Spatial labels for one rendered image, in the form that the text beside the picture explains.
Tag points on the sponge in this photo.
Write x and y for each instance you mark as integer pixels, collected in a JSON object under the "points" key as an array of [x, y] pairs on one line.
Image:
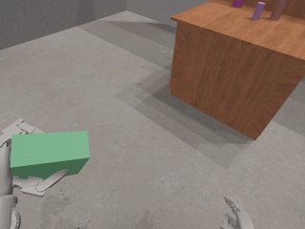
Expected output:
{"points": [[42, 155]]}

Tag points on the robot left hand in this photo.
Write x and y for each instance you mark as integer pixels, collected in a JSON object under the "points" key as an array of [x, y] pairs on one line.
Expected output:
{"points": [[34, 186]]}

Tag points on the robot left forearm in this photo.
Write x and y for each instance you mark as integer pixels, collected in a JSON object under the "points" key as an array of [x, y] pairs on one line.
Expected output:
{"points": [[9, 217]]}

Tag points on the robot right hand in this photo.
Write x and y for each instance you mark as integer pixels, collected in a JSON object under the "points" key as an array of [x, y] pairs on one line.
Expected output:
{"points": [[241, 220]]}

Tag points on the table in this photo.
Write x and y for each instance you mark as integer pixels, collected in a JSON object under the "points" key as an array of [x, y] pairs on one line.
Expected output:
{"points": [[238, 70]]}

